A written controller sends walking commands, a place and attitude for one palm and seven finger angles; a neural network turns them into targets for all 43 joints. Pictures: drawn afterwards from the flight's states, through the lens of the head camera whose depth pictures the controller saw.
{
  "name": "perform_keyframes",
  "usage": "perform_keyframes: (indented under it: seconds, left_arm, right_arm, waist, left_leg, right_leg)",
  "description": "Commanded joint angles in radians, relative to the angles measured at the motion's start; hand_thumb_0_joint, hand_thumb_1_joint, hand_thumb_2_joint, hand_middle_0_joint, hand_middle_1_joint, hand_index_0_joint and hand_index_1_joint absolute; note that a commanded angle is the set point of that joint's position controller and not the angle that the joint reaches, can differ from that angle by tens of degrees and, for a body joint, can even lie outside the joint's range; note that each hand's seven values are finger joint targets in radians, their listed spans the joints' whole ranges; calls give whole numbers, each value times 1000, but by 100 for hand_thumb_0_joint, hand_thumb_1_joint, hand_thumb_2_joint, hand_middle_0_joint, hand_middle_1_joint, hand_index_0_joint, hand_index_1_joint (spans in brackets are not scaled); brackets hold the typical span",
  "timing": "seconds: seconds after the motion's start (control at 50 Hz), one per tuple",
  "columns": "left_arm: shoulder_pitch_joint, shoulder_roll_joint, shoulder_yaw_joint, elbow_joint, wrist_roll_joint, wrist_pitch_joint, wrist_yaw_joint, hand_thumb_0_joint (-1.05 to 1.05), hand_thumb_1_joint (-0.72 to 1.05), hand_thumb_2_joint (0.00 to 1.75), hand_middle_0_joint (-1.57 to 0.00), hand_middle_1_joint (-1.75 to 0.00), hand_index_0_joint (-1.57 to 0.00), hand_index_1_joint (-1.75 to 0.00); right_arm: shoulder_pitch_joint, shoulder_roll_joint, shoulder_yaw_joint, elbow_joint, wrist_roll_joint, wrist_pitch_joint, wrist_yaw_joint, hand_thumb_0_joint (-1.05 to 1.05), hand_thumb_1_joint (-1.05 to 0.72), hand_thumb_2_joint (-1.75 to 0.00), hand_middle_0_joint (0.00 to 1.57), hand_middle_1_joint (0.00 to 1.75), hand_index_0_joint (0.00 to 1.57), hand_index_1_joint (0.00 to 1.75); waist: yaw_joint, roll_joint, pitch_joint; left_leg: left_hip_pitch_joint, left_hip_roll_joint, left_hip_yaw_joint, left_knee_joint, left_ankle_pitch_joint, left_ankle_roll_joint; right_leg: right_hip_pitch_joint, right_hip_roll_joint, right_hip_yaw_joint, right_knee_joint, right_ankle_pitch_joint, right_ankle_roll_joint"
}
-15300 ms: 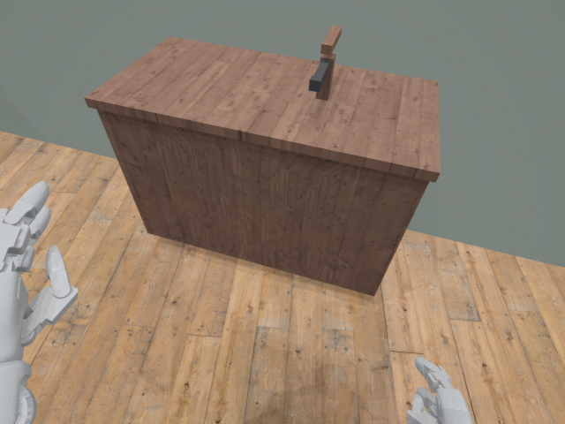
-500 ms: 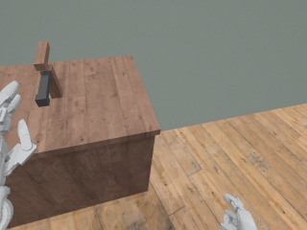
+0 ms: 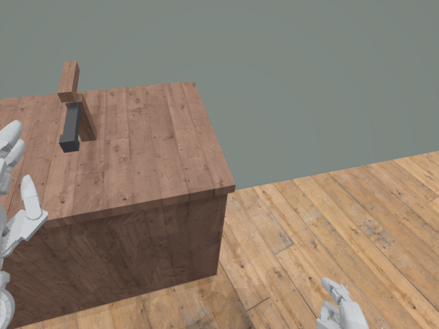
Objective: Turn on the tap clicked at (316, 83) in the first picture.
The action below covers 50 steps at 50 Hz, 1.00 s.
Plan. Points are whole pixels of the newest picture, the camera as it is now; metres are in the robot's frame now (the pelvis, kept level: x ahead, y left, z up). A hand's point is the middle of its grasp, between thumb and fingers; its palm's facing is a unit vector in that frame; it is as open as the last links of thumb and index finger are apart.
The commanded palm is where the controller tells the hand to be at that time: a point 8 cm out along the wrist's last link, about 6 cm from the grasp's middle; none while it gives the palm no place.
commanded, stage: shuffle to correct the standing spot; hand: left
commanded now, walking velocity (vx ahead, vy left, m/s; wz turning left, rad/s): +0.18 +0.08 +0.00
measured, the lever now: (69, 142) +0.43 +0.35 +0.09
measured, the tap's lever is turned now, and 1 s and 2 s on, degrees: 0 0 0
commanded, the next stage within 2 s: come to a stop and stand still in 0.58 s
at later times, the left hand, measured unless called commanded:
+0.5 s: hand (55, 191) +0.24 +0.25 +0.18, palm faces +0.36 -0.83 -0.43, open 7.4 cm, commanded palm +0.17 +0.29 +0.19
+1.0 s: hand (44, 164) +0.28 +0.28 +0.19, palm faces +0.38 -0.84 -0.40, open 7.4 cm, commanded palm +0.23 +0.32 +0.19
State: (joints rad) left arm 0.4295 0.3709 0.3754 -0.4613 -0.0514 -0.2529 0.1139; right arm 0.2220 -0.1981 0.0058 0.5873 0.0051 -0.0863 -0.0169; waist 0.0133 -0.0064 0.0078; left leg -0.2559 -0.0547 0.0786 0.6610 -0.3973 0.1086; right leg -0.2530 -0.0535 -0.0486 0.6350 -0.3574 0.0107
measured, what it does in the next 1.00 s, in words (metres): steps on the spot: right foot, then left foot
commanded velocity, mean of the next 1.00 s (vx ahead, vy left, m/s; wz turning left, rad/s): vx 0.12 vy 0.03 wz -0.02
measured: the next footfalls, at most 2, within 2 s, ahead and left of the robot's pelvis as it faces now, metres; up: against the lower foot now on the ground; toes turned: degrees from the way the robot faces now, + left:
right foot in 0.46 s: +0.05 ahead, -0.09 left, +0.00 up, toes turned -3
left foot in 0.70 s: +0.12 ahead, +0.14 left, +0.00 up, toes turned +0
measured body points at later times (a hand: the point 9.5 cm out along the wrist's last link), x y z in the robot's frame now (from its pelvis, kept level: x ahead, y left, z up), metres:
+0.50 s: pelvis +0.02 +0.01 +0.00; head +0.03 +0.01 +0.45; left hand +0.21 +0.29 +0.21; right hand +0.16 -0.22 -0.09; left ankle +0.02 +0.11 -0.72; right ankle +0.01 -0.09 -0.72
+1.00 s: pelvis +0.07 +0.04 +0.01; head +0.08 +0.05 +0.46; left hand +0.26 +0.32 +0.21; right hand +0.24 -0.17 -0.07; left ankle +0.07 +0.14 -0.72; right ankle +0.08 -0.05 -0.72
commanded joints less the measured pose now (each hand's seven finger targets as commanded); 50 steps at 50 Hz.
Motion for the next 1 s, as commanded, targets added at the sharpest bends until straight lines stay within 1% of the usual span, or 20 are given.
perform_keyframes:
  seconds: [0.0,0.08,0.1,0.14,0.16,0.2,0.24,0.28,0.34,0.42,0.46,0.48,0.52,0.62,0.66,0.68,0.72,0.82,0.9,0.98]
  left_arm:
    - [-159,164,77,-230,14,-54,8,0,90,90,-20,-30,-20,-30]
    - [-123,169,95,-189,19,-46,13,0,90,90,-20,-30,-20,-30]
    - [-110,177,106,-170,17,-49,15,0,90,90,-20,-30,-20,-30]
    - [-54,162,97,-149,1,-49,9,0,90,90,-20,-30,-20,-30]
    - [-67,169,112,-166,-3,-52,18,0,90,90,-20,-30,-20,-30]
    - [-119,144,84,-211,10,-52,22,0,90,90,-20,-30,-20,-30]
    - [-150,148,70,-228,15,-49,25,0,90,90,-20,-30,-20,-30]
    - [-143,147,63,-259,13,-57,27,0,90,90,-20,-30,-20,-30]
    - [-108,185,112,-218,17,-45,13,0,90,90,-20,-30,-20,-30]
    - [-65,208,155,-242,27,-70,15,0,90,90,-20,-30,-20,-30]
    - [-22,201,151,-181,6,-57,9,0,90,90,-20,-30,-20,-30]
    - [12,164,126,-161,-11,-54,5,0,90,90,-20,-30,-20,-30]
    - [19,183,148,-163,-1,-60,16,0,90,90,-20,-30,-20,-30]
    - [-82,154,97,-186,19,-56,24,0,90,90,-20,-30,-20,-30]
    - [-125,164,86,-256,19,-59,23,0,90,90,-20,-30,-20,-30]
    - [-153,162,67,-264,19,-57,19,0,90,90,-20,-30,-20,-30]
    - [-123,208,116,-251,18,-31,15,0,90,90,-20,-30,-20,-30]
    - [-33,203,142,-305,22,-35,14,0,90,90,-20,-30,-20,-30]
    - [14,145,110,-162,-7,6,7,0,90,90,-20,-30,-20,-30]
    - [-55,158,104,-174,2,12,28,0,90,90,-20,-30,-20,-30]
  right_arm:
    - [-70,-135,-52,-154,-7,-61,-16,0,-90,-90,20,30,20,30]
    - [-97,-136,-47,-158,-3,-57,-10,0,-90,-90,20,30,20,30]
    - [-97,-130,-48,-158,-1,-52,-10,0,-90,-90,20,30,20,30]
    - [-69,-155,-92,-174,12,-50,-6,0,-90,-90,20,30,20,30]
    - [-83,-145,-83,-163,12,-44,-4,0,-90,-90,20,30,20,30]
    - [-81,-118,-49,-136,2,-23,6,0,-90,-90,20,30,20,30]
    - [-65,-96,-34,-122,3,-33,-9,0,-90,-90,20,30,20,30]
    - [-79,-146,-64,-145,4,-62,-32,0,-90,-90,20,30,20,30]
    - [-90,-130,-59,-148,-3,-74,-21,0,-90,-90,20,30,20,30]
    - [-104,-131,-51,-138,3,-89,-9,0,-90,-90,20,30,20,30]
    - [-73,-127,-79,-145,16,-92,-4,0,-90,-90,20,30,20,30]
    - [-64,-156,-100,-142,21,-82,5,0,-90,-90,20,30,20,30]
    - [-71,-126,-61,-112,11,-67,7,0,-90,-90,20,30,20,30]
    - [-86,-92,-51,-109,-4,-86,-22,0,-90,-90,20,30,20,30]
    - [-70,-144,-81,-128,1,-90,-31,0,-90,-90,20,30,20,30]
    - [-74,-140,-76,-147,5,-85,-29,0,-90,-90,20,30,20,30]
    - [-98,-107,-57,-131,-10,-80,-29,0,-90,-90,20,30,20,30]
    - [-96,-109,-39,-146,7,-92,-3,0,-90,-90,20,30,20,30]
    - [-56,-112,-59,-137,8,-74,-3,0,-90,-90,20,30,20,30]
    - [-98,-100,-28,-121,2,-70,-21,0,-90,-90,20,30,20,30]
  waist:
    - [-24,206,-35]
    - [4,96,-92]
    - [9,8,-124]
    - [0,-280,-66]
    - [4,-219,-12]
    - [-22,-52,-9]
    - [-48,83,-72]
    - [-29,278,-55]
    - [-23,179,3]
    - [4,107,-116]
    - [0,-281,-133]
    - [-5,-278,-65]
    - [-11,-72,-29]
    - [-16,-40,-113]
    - [-23,182,-146]
    - [-27,237,-111]
    - [-18,168,-80]
    - [3,182,-137]
    - [-30,-195,-68]
    - [-21,-29,-73]
  left_leg:
    - [160,246,-314,-305,462,-58]
    - [-27,182,-170,-164,439,-59]
    - [-180,134,-132,-43,326,-69]
    - [-334,21,-87,282,-40,-87]
    - [-378,78,-168,362,-148,-84]
    - [-236,149,-208,168,-148,-60]
    - [77,21,-24,-122,94,-81]
    - [139,203,-328,-312,121,5]
    - [-57,311,-490,-374,106,123]
    - [-206,164,-203,-97,244,7]
    - [-393,1,-50,311,-20,-76]
    - [-444,32,-110,437,-72,-93]
    - [-463,106,-152,413,-64,-92]
    - [122,18,36,-182,227,-73]
    - [318,224,-263,-250,330,36]
    - [291,346,-470,-329,401,116]
    - [160,373,-511,-345,459,163]
    - [-100,231,-174,-198,368,-7]
    - [-129,41,-70,50,18,-99]
    - [22,77,-97,-189,188,-88]
  right_leg:
    - [-160,59,-37,79,-68,-35]
    - [161,37,-27,-203,144,-61]
    - [323,-25,68,-219,213,-102]
    - [225,-323,549,-366,83,-281]
    - [148,-383,602,-392,15,-314]
    - [5,-313,418,-292,40,-245]
    - [-117,-92,102,-149,-13,-128]
    - [-202,59,-16,152,-53,-35]
    - [-174,47,36,289,-155,-26]
    - [250,25,36,-220,118,-48]
    - [305,-281,529,-362,86,-222]
    - [251,-340,592,-394,99,-272]
    - [216,-308,445,-314,292,-269]
    - [-10,-80,71,-129,279,-102]
    - [-215,30,19,186,103,-31]
    - [-305,70,11,367,-153,-12]
    - [-298,22,78,446,-165,-15]
    - [162,37,1,-155,102,-22]
    - [42,-185,391,-389,99,-152]
    - [41,-118,203,-284,289,-101]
